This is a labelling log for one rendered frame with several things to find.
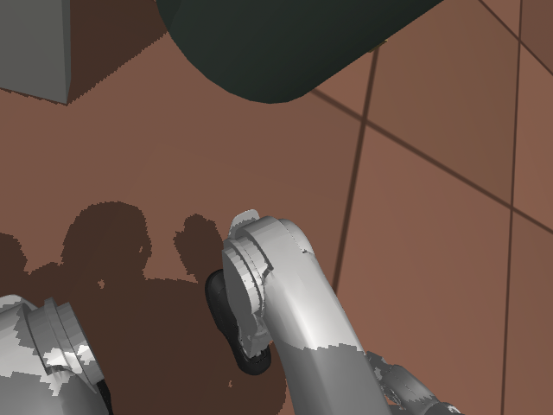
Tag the right robot hand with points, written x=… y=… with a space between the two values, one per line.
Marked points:
x=402 y=387

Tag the right robot foot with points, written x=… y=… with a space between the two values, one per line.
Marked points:
x=215 y=290

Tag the left robot foot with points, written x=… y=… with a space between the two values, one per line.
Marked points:
x=105 y=393

